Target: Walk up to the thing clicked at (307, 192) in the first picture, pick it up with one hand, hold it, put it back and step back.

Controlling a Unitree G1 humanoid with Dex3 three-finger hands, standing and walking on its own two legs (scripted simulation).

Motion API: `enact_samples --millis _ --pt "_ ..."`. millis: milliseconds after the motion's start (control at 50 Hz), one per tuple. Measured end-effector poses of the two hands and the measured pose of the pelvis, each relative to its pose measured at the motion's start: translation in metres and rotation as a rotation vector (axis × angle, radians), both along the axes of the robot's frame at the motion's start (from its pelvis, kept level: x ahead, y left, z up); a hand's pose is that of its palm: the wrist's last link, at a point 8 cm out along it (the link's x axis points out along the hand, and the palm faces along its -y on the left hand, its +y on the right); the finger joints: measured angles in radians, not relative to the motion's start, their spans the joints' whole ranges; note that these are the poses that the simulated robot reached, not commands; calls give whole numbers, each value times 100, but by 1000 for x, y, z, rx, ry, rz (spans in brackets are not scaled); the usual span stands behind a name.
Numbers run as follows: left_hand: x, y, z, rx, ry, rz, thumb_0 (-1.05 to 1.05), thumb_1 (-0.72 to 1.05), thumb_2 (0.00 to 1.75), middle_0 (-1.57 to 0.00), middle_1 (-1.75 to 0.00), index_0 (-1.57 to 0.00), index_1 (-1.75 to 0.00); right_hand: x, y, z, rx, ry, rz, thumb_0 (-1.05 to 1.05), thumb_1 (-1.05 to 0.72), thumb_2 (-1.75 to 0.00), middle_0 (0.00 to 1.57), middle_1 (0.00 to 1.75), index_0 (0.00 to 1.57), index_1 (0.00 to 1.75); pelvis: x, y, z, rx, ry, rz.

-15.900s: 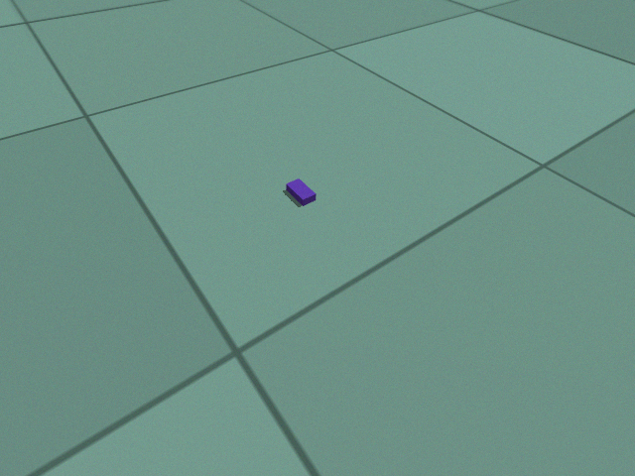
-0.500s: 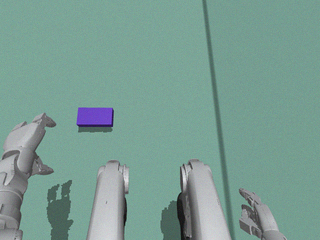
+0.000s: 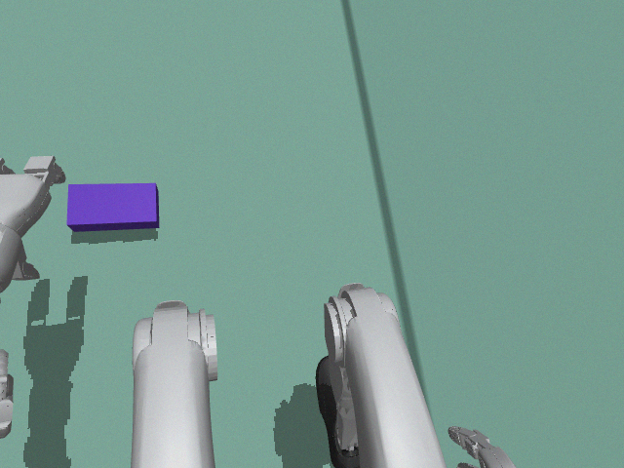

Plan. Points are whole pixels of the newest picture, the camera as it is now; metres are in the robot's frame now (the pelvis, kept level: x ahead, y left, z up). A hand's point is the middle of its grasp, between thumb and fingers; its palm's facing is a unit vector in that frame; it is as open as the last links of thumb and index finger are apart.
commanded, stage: rise first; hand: left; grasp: from above
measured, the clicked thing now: (115, 207) +0.54 +0.27 -0.34
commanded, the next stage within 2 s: none
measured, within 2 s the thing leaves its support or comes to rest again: neither
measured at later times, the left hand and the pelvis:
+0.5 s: hand (49, 218) +0.46 +0.32 -0.19, palm faces -0.45 -0.05 -0.89, open 13.9 cm; pelvis +0.01 +0.00 -0.02, yaw -1 degrees
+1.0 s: hand (63, 212) +0.48 +0.31 -0.22, palm faces -0.46 -0.07 -0.88, open 14.1 cm; pelvis +0.02 +0.00 -0.03, yaw -2 degrees
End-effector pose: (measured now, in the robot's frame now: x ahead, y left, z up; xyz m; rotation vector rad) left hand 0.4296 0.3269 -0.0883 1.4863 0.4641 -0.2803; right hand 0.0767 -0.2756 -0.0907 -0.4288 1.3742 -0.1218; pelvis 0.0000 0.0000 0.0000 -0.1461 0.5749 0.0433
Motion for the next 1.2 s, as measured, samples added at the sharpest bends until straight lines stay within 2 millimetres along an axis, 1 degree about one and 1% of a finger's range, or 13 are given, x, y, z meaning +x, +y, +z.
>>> enact_samples --millis 140,340,580,800,1000,1200 --pt "16 -1 -17 16 9 -49 0 -47 99 -12 -92 -12 -93 1 6 -5 -6 32 6 1 -89 -89 20 30 21 29 6 6 -8 -14 16 1" --pt "26 -3 -37 6 0 -40 0 -46 96 -13 -94 -14 -93 4 10 -13 7 59 32 1 -90 -89 20 30 21 29 11 5 -17 -18 30 -7" --pt "41 -11 -53 15 -6 -5 0 -48 97 -11 -99 -12 -98 -8 4 -21 12 99 31 0 -91 -90 20 30 21 29 14 0 -26 -12 36 -20" --pt "49 -14 -63 17 4 16 0 -52 100 -9 -100 -10 -100 -18 0 -26 15 138 20 0 -91 -90 20 30 21 29 17 -3 -31 -8 38 -26" --pt "53 -16 -69 7 10 11 0 -53 101 -10 -99 -10 -100 -16 -2 -28 14 149 36 0 -91 -90 20 30 21 29 17 -5 -34 -13 31 -31" --pt "57 -15 -70 3 -6 -1 0 -53 102 -9 -99 -9 -100 -14 -2 -27 -2 141 46 0 -91 -89 20 30 21 29 16 -3 -38 -23 25 -34"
